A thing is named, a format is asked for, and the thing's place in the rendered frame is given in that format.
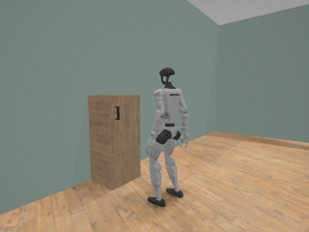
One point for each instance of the right robot upper arm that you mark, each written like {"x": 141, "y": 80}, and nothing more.
{"x": 183, "y": 108}

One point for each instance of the left robot upper arm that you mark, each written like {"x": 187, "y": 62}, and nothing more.
{"x": 158, "y": 94}

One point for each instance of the robot left forearm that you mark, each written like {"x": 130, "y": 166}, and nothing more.
{"x": 156, "y": 126}

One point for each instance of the robot right forearm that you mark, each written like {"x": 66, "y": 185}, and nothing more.
{"x": 184, "y": 121}

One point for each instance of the robot right foot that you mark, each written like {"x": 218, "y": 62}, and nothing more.
{"x": 178, "y": 193}

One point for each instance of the robot left foot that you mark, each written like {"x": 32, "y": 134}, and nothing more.
{"x": 154, "y": 200}

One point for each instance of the right robot hand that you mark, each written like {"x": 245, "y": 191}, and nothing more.
{"x": 184, "y": 136}

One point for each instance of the robot foot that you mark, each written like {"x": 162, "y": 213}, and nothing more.
{"x": 178, "y": 193}
{"x": 154, "y": 200}

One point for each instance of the handle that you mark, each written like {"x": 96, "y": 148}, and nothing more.
{"x": 118, "y": 113}

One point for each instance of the left robot hand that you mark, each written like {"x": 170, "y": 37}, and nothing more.
{"x": 150, "y": 144}

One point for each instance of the cupboard door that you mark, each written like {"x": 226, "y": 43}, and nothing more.
{"x": 125, "y": 133}

